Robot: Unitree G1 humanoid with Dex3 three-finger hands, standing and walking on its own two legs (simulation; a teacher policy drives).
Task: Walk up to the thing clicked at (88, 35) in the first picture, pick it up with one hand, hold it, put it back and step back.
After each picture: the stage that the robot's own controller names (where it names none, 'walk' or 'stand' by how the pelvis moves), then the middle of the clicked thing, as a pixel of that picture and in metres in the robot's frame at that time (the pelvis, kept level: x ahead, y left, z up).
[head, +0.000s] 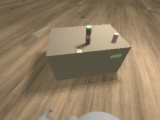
stand; (88, 35) +1.01 +0.10 -0.05
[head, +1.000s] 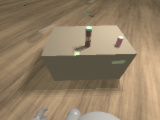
walk; (88, 37) +0.91 +0.12 -0.03
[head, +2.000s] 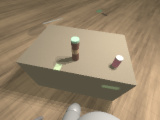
walk; (75, 50) +0.59 +0.23 -0.03
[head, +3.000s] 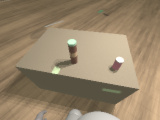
stand; (73, 52) +0.57 +0.20 -0.02
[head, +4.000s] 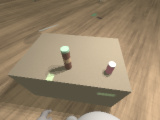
stand; (66, 59) +0.53 +0.25 -0.04
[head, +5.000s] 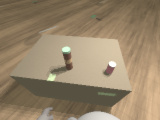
stand; (68, 59) +0.53 +0.24 -0.05
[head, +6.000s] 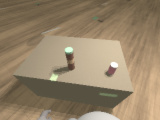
stand; (70, 59) +0.54 +0.23 -0.05
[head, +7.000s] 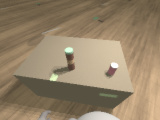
stand; (70, 60) +0.54 +0.22 -0.05
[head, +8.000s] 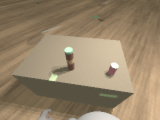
rise first; (70, 59) +0.53 +0.22 -0.05
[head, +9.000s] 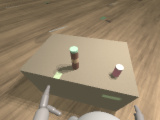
rise first; (74, 59) +0.55 +0.20 -0.05
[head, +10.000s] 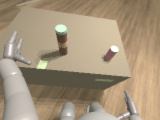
go down; (62, 42) +0.57 +0.19 +0.01
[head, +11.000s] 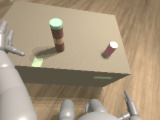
go down; (58, 38) +0.58 +0.20 +0.04
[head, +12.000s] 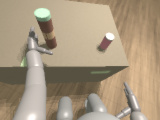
close in; (48, 32) +0.58 +0.21 +0.07
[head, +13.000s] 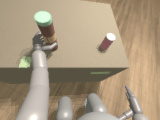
lift; (49, 35) +0.55 +0.20 +0.07
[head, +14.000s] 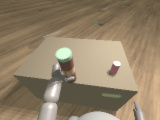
lift; (68, 68) +0.30 +0.15 +0.17
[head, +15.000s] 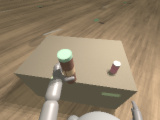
hold; (68, 69) +0.31 +0.15 +0.14
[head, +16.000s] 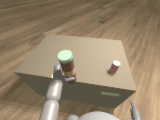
hold; (68, 69) +0.32 +0.15 +0.13
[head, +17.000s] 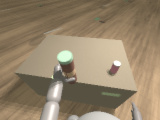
hold; (69, 70) +0.31 +0.15 +0.13
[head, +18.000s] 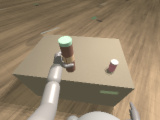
crouch; (68, 56) +0.40 +0.16 +0.15
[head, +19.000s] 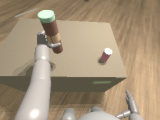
lower; (53, 36) +0.52 +0.19 +0.16
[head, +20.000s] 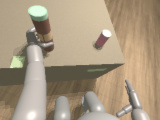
lower; (44, 33) +0.55 +0.19 +0.08
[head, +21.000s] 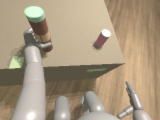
lower; (42, 34) +0.55 +0.20 +0.08
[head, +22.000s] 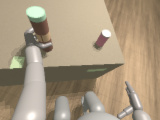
lower; (43, 34) +0.55 +0.20 +0.07
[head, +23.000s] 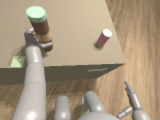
lower; (43, 34) +0.55 +0.20 +0.08
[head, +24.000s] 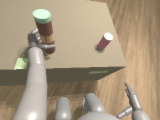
open; (47, 35) +0.54 +0.19 +0.07
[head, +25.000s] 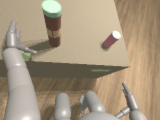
sink last; (53, 29) +0.54 +0.19 +0.08
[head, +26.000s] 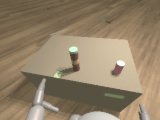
sink last; (75, 60) +0.52 +0.20 +0.00
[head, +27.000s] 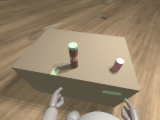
stand; (73, 56) +0.52 +0.18 +0.01
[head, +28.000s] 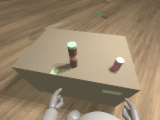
stand; (73, 56) +0.52 +0.19 +0.01
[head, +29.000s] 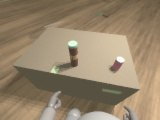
stand; (73, 55) +0.53 +0.19 +0.01
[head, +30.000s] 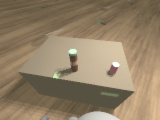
stand; (73, 61) +0.54 +0.20 -0.05
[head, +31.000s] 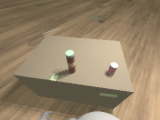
stand; (71, 62) +0.51 +0.21 -0.05
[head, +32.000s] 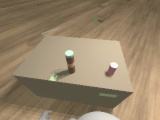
stand; (70, 63) +0.51 +0.21 -0.05
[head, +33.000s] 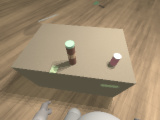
walk; (71, 54) +0.53 +0.20 -0.04
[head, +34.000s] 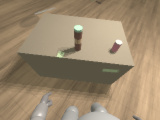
walk; (78, 39) +0.68 +0.16 -0.03
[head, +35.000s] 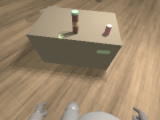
walk; (75, 23) +0.94 +0.28 -0.03
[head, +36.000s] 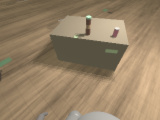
stand; (88, 26) +1.16 +0.16 -0.03
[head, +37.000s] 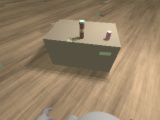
stand; (81, 29) +1.13 +0.20 -0.05
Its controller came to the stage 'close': yes
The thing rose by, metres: 0.20
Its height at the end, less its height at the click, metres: +0.00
